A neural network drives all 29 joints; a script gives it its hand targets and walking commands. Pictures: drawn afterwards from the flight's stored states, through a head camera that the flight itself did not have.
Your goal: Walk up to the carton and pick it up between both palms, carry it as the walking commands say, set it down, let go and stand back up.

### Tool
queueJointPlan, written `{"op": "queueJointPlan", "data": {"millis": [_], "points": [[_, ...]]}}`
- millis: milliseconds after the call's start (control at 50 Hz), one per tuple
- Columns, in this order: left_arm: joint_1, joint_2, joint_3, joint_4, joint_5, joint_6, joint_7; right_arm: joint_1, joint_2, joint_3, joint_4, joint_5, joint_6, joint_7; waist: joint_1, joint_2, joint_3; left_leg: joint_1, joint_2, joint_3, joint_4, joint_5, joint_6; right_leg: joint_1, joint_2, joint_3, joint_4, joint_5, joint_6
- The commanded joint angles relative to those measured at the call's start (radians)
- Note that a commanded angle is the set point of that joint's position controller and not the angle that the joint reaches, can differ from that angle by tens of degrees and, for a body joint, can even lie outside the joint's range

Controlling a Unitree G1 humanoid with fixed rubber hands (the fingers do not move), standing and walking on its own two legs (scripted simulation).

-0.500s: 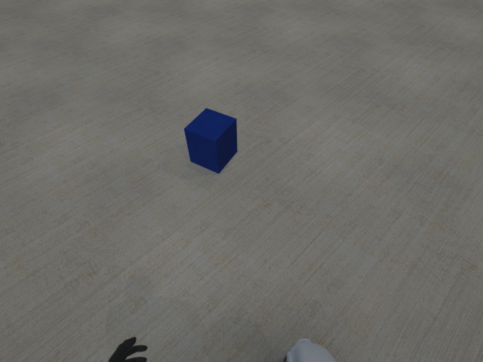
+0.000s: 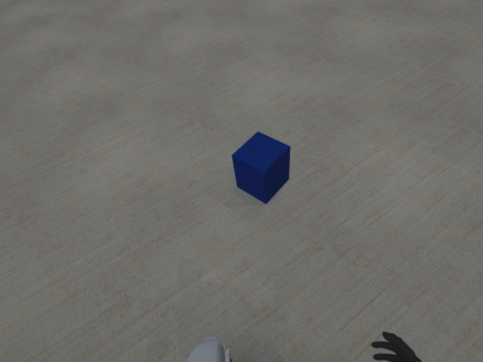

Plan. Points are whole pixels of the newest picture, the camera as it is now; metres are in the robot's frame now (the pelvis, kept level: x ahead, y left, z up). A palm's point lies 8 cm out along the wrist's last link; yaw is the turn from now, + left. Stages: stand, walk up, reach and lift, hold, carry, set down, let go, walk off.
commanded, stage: walk up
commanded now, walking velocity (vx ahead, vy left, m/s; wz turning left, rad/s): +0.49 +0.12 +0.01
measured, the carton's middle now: (262, 167) +1.10 +0.06 -0.66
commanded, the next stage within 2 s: none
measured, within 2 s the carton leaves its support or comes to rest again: neither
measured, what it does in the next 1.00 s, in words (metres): walks ahead: left foot, then right foot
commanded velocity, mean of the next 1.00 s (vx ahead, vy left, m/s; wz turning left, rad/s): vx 0.43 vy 0.04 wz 0.01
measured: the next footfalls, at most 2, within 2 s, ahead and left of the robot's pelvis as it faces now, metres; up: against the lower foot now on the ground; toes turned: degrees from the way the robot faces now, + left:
left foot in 0.12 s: +0.21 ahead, +0.18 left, +0.00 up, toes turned +9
right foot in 0.60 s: +0.45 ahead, -0.10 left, +0.00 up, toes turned -9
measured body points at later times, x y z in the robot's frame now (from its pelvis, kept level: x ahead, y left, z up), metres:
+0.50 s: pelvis +0.24 +0.04 +0.00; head +0.28 +0.06 +0.45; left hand +0.41 +0.27 -0.14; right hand +0.15 -0.20 -0.14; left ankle +0.17 +0.17 -0.75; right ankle +0.37 -0.11 -0.71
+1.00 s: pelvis +0.44 +0.04 +0.00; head +0.47 +0.00 +0.45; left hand +0.37 +0.29 -0.12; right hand +0.55 -0.20 -0.16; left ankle +0.54 +0.21 -0.70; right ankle +0.41 -0.09 -0.75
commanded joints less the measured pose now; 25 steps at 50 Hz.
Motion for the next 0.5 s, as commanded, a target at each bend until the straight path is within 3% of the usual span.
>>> {"op": "queueJointPlan", "data": {"millis": [0,20,40,60,80,100,120,140,160,180,200,240,280,340,400,460,480], "points": [[-0.054,0.170,0.024,-0.054,0.003,-0.007,-0.004,-0.086,-0.020,-0.003,-0.055,0.014,-0.023,0.002,-0.035,-0.271,0.067,0.117,-0.003,0.034,-0.138,-0.051,0.006,-0.112,-0.170,0.072,-0.155,0.053,-0.110],[-0.050,0.161,0.016,-0.037,0.005,-0.003,-0.009,-0.096,-0.015,0.000,-0.060,0.011,-0.035,-0.006,-0.040,-0.309,0.055,0.180,-0.009,0.048,-0.150,-0.104,0.012,-0.120,-0.144,0.053,-0.140,-0.012,-0.119],[-0.040,0.160,0.012,-0.029,0.004,0.002,-0.009,-0.072,-0.024,-0.006,-0.048,0.007,-0.040,-0.012,-0.046,-0.271,0.056,0.234,-0.016,0.061,-0.169,-0.129,0.016,-0.138,-0.155,0.060,-0.102,-0.030,-0.122],[-0.041,0.168,0.008,-0.027,0.003,0.006,-0.008,-0.008,-0.043,-0.017,-0.024,0.004,-0.047,-0.022,-0.072,-0.187,0.030,0.329,-0.022,0.079,-0.214,-0.126,0.021,-0.157,-0.151,0.054,-0.007,0.013,-0.117],[-0.035,0.162,0.002,-0.025,0.001,0.008,-0.010,0.103,-0.071,-0.030,0.019,0.000,-0.057,-0.036,-0.113,-0.083,-0.039,0.466,-0.048,0.105,-0.255,-0.164,0.030,-0.173,-0.113,0.030,0.172,0.119,-0.105],[-0.014,0.125,-0.009,-0.032,0.008,0.008,-0.011,0.258,-0.132,-0.047,0.062,-0.008,-0.072,-0.051,-0.169,0.076,-0.152,0.669,0.034,-0.016,-0.276,-0.251,0.050,-0.287,-0.058,0.012,0.443,0.086,-0.084],[-0.026,0.054,-0.020,-0.075,0.011,0.000,-0.006,0.379,-0.270,-0.075,0.066,-0.024,-0.072,-0.066,-0.230,0.385,-0.233,0.831,0.295,-0.436,-0.430,-0.415,0.142,-0.590,0.082,0.008,0.774,-0.308,-0.043],[-0.057,0.098,-0.003,-0.077,0.017,0.004,-0.003,0.438,-0.307,-0.076,0.072,0.001,-0.068,-0.071,-0.232,0.258,-0.275,0.790,0.436,-0.698,-0.544,-0.488,0.189,-0.646,0.045,0.113,0.941,-0.320,-0.059],[-0.088,0.121,0.000,-0.070,0.010,0.007,-0.005,0.346,-0.253,-0.066,0.062,0.009,-0.072,-0.075,-0.184,0.130,-0.193,0.691,0.409,-0.654,-0.541,-0.429,0.179,-0.649,0.008,0.169,0.992,-0.210,-0.060],[-0.102,0.095,-0.009,-0.057,0.006,0.007,-0.010,0.269,-0.180,-0.052,0.055,0.006,-0.082,-0.075,-0.147,0.079,-0.088,0.583,0.335,-0.485,-0.520,-0.278,0.167,-0.620,-0.028,0.170,0.946,-0.106,-0.058],[-0.114,0.078,-0.009,-0.046,0.002,0.013,-0.016,0.214,-0.118,-0.040,0.050,0.005,-0.092,-0.073,-0.116,0.088,-0.040,0.498,0.255,-0.341,-0.520,-0.162,0.156,-0.569,-0.053,0.156,0.895,-0.044,-0.052],[-0.107,0.065,-0.004,-0.043,0.005,0.038,-0.028,0.202,-0.062,-0.022,0.059,-0.001,-0.106,-0.071,-0.078,0.138,-0.035,0.428,0.195,-0.195,-0.515,0.015,0.137,-0.494,-0.039,0.123,0.856,0.002,-0.035],[-0.160,0.071,0.002,-0.062,0.010,0.059,-0.037,0.249,-0.068,-0.019,0.074,-0.002,-0.116,-0.071,-0.078,0.136,-0.034,0.439,0.192,-0.143,-0.519,0.099,0.139,-0.502,-0.026,0.097,0.814,0.033,-0.015],[-0.300,0.057,-0.001,-0.110,0.011,0.072,-0.055,0.310,-0.079,-0.019,0.083,0.000,-0.114,-0.077,-0.109,0.131,0.020,0.477,0.197,-0.117,-0.552,0.076,0.147,-0.578,-0.025,0.070,0.688,0.096,0.007],[-0.432,0.044,-0.014,-0.153,0.002,0.070,-0.069,0.346,-0.087,-0.020,0.085,0.001,-0.106,-0.082,-0.139,0.135,0.060,0.494,0.182,-0.080,-0.576,0.027,0.137,-0.572,-0.012,0.038,0.487,0.160,0.007],[-0.512,0.049,-0.020,-0.179,0.001,0.057,-0.073,0.375,-0.110,-0.032,0.096,0.000,-0.105,-0.083,-0.159,0.165,0.071,0.495,0.170,-0.044,-0.581,0.012,0.126,-0.484,0.013,0.001,0.338,0.169,-0.005],[-0.517,0.051,-0.018,-0.183,0.000,0.051,-0.071,0.383,-0.094,-0.032,0.115,0.002,-0.096,-0.082,-0.146,0.212,0.056,0.478,0.127,-0.011,-0.572,-0.025,0.129,-0.419,0.021,-0.009,0.319,0.137,-0.014]]}}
